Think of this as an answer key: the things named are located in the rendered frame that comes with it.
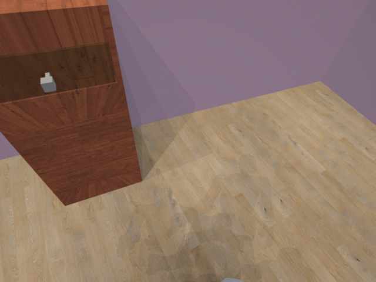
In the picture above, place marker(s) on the handle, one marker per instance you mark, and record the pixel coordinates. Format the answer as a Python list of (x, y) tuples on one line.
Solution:
[(48, 84)]

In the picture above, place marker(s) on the cabinet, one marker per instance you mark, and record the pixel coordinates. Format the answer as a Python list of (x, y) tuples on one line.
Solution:
[(79, 142)]

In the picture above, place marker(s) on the drawer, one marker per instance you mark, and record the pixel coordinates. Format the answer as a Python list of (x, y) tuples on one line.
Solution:
[(71, 67)]

